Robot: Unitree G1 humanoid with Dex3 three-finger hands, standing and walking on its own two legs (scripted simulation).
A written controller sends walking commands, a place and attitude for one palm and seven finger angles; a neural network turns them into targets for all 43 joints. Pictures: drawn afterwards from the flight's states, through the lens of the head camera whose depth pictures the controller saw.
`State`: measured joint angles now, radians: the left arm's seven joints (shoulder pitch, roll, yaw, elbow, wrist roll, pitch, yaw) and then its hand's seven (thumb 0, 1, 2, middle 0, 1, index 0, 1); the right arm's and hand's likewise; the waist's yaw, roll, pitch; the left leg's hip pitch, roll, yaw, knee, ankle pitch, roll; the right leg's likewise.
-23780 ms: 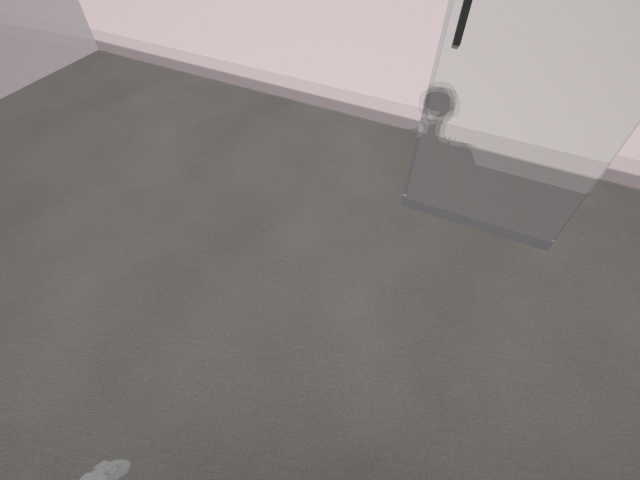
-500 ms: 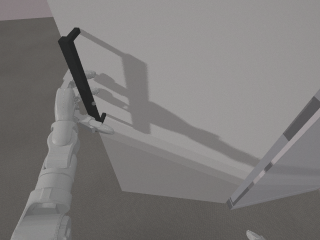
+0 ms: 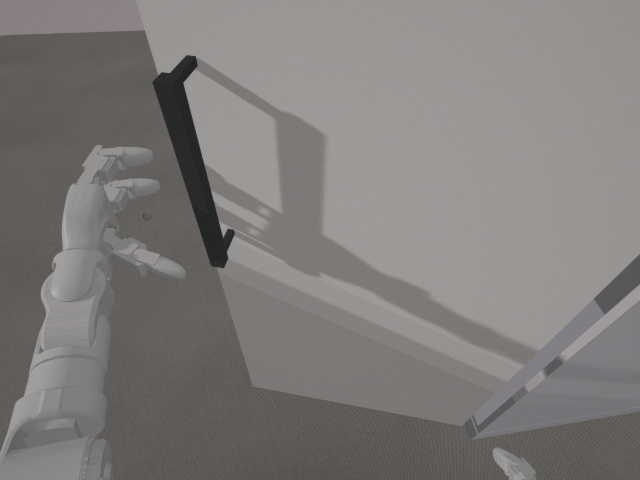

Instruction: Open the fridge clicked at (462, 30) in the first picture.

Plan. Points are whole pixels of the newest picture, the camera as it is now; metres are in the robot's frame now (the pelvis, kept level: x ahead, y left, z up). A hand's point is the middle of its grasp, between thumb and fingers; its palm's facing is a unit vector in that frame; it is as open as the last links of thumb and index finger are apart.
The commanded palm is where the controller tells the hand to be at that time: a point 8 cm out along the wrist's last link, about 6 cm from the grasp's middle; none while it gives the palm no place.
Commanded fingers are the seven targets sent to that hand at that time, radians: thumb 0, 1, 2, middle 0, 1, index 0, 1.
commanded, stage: slip the hand off the handle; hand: left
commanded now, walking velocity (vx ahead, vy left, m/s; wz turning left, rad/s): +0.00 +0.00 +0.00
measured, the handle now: (206, 179) +0.43 +0.18 +0.16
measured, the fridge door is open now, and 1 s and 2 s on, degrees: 71 71 71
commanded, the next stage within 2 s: draw the hand back to the body in 0.76 s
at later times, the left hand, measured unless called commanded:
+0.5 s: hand (115, 268) +0.30 +0.25 +0.14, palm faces +0.21 -0.97 -0.15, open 14.7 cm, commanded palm +0.27 +0.29 +0.14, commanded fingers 0.00 -0.55 0.20 -0.25 -1.15 -0.25 -1.15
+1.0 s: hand (104, 306) +0.26 +0.24 +0.13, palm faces +0.10 -0.99 -0.03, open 14.7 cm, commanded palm +0.22 +0.28 +0.15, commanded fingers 0.00 -0.55 0.20 -0.25 -1.15 -0.25 -1.15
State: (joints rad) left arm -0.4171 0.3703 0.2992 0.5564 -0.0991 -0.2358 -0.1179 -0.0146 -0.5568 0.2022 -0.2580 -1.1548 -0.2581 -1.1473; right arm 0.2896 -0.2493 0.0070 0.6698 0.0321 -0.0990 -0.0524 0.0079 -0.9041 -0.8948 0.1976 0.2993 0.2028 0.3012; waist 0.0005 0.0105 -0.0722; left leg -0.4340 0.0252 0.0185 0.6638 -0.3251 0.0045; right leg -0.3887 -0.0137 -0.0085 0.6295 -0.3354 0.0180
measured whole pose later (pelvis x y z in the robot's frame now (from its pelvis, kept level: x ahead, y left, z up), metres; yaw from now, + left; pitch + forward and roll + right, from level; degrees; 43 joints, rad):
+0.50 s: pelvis -0.01 +0.00 +0.00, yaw +0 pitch +3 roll -1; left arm -0.14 0.34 0.31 0.26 -0.17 -0.22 -0.16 -0.02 -0.56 0.20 -0.25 -1.15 -0.26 -1.15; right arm 0.27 -0.24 0.02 0.65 0.03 -0.15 -0.07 0.01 -0.90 -0.89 0.20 0.30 0.20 0.30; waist 0.03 0.03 -0.07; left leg -0.41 0.03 0.01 0.68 -0.32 0.00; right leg -0.37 -0.01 -0.01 0.65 -0.33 0.02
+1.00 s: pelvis -0.01 -0.01 +0.00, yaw +2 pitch +0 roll -1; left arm -0.02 0.34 0.33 0.13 -0.32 0.00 -0.34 -0.02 -0.56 0.20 -0.25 -1.15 -0.26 -1.15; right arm 0.25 -0.26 0.07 0.66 0.06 -0.25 -0.13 0.01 -0.90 -0.89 0.20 0.30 0.20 0.30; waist 0.06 0.04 -0.05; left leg -0.33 0.02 -0.01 0.63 -0.30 -0.01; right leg -0.28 -0.01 -0.04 0.61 -0.33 0.00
